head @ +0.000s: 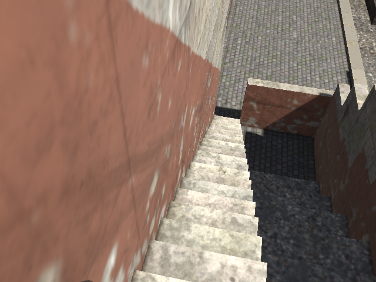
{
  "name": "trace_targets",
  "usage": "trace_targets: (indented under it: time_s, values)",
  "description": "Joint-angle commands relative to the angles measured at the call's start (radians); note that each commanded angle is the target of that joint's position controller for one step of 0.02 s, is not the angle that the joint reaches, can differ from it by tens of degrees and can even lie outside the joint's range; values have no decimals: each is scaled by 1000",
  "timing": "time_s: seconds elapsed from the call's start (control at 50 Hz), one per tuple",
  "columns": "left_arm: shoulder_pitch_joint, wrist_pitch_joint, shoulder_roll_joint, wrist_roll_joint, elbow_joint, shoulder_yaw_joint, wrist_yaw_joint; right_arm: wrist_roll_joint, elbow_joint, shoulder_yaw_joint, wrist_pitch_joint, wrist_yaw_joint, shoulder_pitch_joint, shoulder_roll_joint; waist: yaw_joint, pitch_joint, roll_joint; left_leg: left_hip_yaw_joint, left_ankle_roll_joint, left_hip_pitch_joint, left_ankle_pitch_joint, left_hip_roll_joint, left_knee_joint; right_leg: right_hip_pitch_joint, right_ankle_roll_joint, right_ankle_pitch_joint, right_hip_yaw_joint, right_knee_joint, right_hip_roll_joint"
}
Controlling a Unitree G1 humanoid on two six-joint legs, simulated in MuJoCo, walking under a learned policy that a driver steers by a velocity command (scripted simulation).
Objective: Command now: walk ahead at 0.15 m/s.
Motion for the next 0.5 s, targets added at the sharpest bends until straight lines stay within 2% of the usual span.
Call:
trace_targets:
  time_s: [0.02,0.04,0.06,0.08,0.1,0.12,0.14,0.16,0.18,0.2,0.22,0.24,0.26,0.28,0.3,0.32,0.36,0.4,0.44,0.46,0.48,0.5]
  values:
    - [-177,-47,154,8,-106,9,23,-12,34,33,20,47,255,29,-148,-2,20,29,6,520,412,21,-198,-521,-139,685,164,-167,-194]
    - [-251,-49,201,1,-137,23,25,-13,45,17,15,51,308,-23,-155,-52,63,16,-10,556,365,3,-234,-483,-130,649,164,-123,-190]
    - [-305,-51,240,-5,-162,30,22,-10,31,-4,5,45,278,-80,-141,-51,78,17,-19,559,255,-10,-281,-416,-113,683,180,-66,-203]
    - [-323,-49,228,-19,-168,23,15,-10,12,-12,-4,33,267,-83,-129,-64,49,2,-28,525,150,-5,-364,-303,-99,731,205,-18,-226]
    - [-352,-38,202,-34,-169,12,1,-19,-13,-19,-8,20,229,-94,-127,-72,11,3,-23,515,87,-10,-466,-228,-83,739,237,70,-233]
    - [-364,-27,153,-59,-184,-4,-11,-9,-20,-13,-23,5,213,-82,-124,-85,63,-3,-5,552,121,-20,-668,-156,-50,782,231,137,-209]
    - [-227,-4,146,-102,-171,10,-41,30,-36,-4,-37,-1,115,-148,-22,-130,215,-91,119,558,544,-11,-919,-47,9,704,159,238,-100]
    - [-1,11,83,-59,-137,-2,-59,39,-60,20,-44,26,-5,-153,125,-221,273,-336,329,580,625,91,-938,-51,94,213,144,321,-34]
    - [31,22,63,-67,-123,-10,-69,32,-53,45,-54,44,-51,-72,128,-152,194,-454,353,533,462,133,-958,-114,160,20,155,260,-51]
    - [-28,31,55,-64,-131,-19,-49,48,-41,61,-57,44,-95,-44,129,-121,79,-389,273,496,366,93,-915,-64,178,176,166,206,-86]
    - [-95,36,87,-63,-154,-16,-34,64,-28,47,-53,44,-76,-89,114,-116,23,-278,191,422,313,24,-937,60,149,357,185,132,-99]
    - [-80,32,85,-51,-168,-28,-29,76,-25,32,-39,45,-134,-147,140,-128,51,-201,135,416,223,-5,-869,131,137,479,205,51,-96]
    - [-113,25,112,-49,-171,-26,-26,65,-36,22,-21,35,-129,-161,97,-103,6,-131,84,408,139,-29,-866,142,87,577,207,42,-72]
    - [-152,10,125,-41,-186,-23,-25,47,-27,27,-10,26,-110,-138,67,-99,14,-81,48,426,76,-46,-864,161,54,665,224,15,-75]
    - [-185,1,151,-49,-195,-11,-26,36,-29,29,-3,19,-107,-130,42,-91,44,-58,37,455,66,-47,-859,156,39,726,230,5,-81]
    - [-243,1,177,-67,-208,2,-31,29,-21,26,0,16,-91,-130,12,-76,48,-34,28,461,65,-47,-881,156,40,729,227,-11,-83]
    - [-241,8,161,-70,-214,7,-40,20,-20,29,10,16,-110,-148,27,-89,63,-57,53,481,121,-28,-899,171,60,621,206,-16,-64]
    - [-238,11,129,-64,-215,4,-40,17,-16,38,22,16,-117,-132,24,-110,42,-56,51,519,137,-20,-921,176,66,601,204,-31,-58]
    - [-237,12,118,-67,-220,3,-38,26,-16,35,24,10,-113,-139,19,-134,34,-38,38,573,110,-19,-934,174,64,596,217,-79,-63]
    - [-240,15,132,-63,-217,8,-44,24,-16,38,28,4,-118,-137,12,-99,40,-35,34,579,74,-25,-948,155,66,533,206,-89,-48]
    - [-232,18,149,-68,-211,13,-51,23,-9,39,27,5,-115,-145,15,-67,50,-29,33,573,50,-26,-957,136,70,496,209,-107,-48]
    - [-232,20,152,-66,-209,15,-55,21,-8,40,27,3,-118,-148,16,-58,39,-27,34,576,23,-25,-968,130,69,465,210,-124,-45]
